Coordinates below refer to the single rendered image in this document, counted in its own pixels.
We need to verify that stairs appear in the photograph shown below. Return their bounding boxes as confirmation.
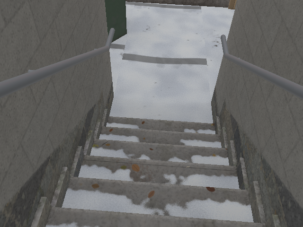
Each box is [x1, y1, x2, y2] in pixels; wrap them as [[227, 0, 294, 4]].
[[45, 116, 266, 227]]

